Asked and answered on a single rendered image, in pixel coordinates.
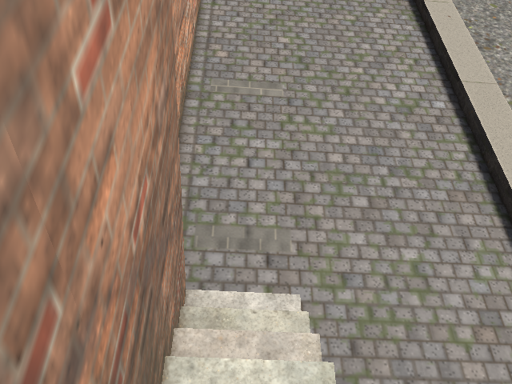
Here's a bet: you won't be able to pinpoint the stairs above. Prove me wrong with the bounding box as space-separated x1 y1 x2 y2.
162 290 336 384

